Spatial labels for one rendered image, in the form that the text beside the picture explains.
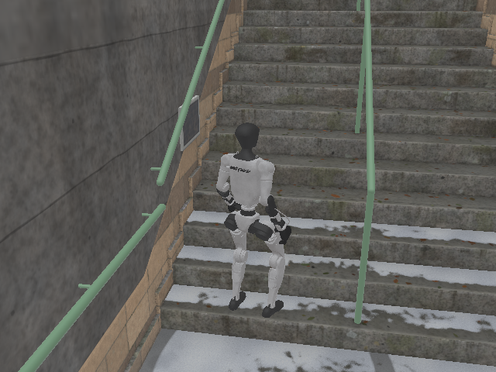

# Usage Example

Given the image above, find stairs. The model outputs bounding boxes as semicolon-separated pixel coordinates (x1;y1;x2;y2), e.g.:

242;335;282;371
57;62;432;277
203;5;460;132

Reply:
160;0;496;367

